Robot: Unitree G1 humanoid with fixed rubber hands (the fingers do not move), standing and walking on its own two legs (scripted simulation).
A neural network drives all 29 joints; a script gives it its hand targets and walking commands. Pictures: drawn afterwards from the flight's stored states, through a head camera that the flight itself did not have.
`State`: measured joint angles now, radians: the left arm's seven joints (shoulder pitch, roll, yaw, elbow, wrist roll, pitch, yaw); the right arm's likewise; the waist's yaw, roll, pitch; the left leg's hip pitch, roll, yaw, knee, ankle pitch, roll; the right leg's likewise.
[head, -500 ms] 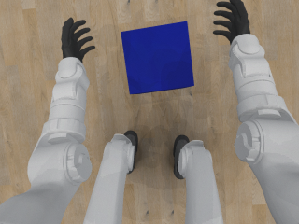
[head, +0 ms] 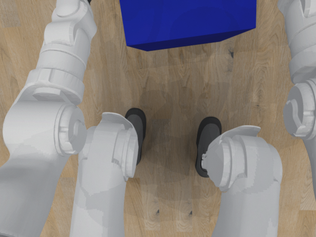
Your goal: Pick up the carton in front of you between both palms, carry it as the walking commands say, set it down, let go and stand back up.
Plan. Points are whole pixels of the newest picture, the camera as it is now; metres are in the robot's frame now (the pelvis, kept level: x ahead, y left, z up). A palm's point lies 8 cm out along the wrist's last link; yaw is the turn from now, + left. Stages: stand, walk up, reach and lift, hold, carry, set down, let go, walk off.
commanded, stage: reach and lift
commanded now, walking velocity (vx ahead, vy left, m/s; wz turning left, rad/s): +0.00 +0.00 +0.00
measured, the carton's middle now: out of the picture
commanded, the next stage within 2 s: none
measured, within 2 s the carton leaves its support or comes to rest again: leaves its support in 0.88 s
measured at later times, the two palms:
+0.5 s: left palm out of the picture +0.54 +0.16 -0.18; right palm out of the picture +0.58 -0.17 -0.19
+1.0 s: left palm out of the picture +0.55 +0.14 -0.15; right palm out of the picture +0.56 -0.15 -0.17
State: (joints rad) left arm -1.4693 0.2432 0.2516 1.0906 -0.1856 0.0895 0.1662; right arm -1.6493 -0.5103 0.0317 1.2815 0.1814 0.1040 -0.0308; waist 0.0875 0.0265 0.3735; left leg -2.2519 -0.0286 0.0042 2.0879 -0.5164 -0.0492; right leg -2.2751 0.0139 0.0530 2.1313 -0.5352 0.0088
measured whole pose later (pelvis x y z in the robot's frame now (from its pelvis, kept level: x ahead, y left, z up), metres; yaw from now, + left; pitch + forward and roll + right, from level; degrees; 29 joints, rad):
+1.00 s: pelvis +0.01 +0.00 -0.02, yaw -1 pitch +39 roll +3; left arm -1.32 0.14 0.34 0.86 -0.11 0.24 0.19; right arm -1.40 -0.31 -0.07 0.96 0.05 0.26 -0.12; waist 0.06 0.05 0.24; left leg -2.29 -0.07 -0.04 2.18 -0.57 -0.09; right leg -2.31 0.02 0.04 2.22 -0.58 0.01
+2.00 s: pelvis +0.05 +0.00 +0.23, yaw -4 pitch +33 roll +1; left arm -0.70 -0.11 0.47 0.57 0.22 0.39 0.04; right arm -0.75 0.07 -0.40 0.64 -0.25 0.39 -0.02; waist 0.03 0.00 -0.24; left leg -1.48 -0.04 -0.06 1.36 -0.47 -0.04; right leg -1.49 0.04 0.05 1.37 -0.46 0.01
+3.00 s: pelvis +0.09 +0.01 +0.39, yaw -4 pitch -5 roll +0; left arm -0.35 -0.18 0.34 0.41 0.32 0.60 -0.02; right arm -0.34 0.17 -0.32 0.39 -0.32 0.61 0.02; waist 0.00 0.00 0.03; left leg -0.18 -0.01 -0.06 0.48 -0.22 -0.01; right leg -0.19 0.01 0.06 0.48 -0.21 0.01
